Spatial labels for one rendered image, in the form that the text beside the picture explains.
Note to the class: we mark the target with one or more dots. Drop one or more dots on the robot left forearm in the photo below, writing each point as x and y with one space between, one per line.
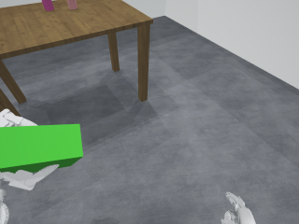
4 209

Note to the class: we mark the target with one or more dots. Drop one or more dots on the sponge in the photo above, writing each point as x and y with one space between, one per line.
32 148

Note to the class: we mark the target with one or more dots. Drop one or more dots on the right robot hand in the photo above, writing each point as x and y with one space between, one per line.
242 214

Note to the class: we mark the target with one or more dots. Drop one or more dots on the left robot hand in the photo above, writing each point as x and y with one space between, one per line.
22 179

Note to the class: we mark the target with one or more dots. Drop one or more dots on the table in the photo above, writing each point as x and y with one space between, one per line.
29 28

